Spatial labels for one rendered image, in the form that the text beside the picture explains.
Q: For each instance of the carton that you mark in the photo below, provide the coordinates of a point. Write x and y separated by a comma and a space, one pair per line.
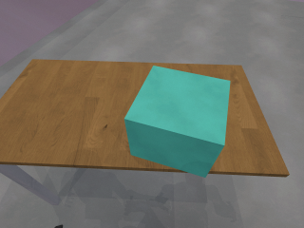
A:
178, 119

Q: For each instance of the table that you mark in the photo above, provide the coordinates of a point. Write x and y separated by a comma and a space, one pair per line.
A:
70, 113

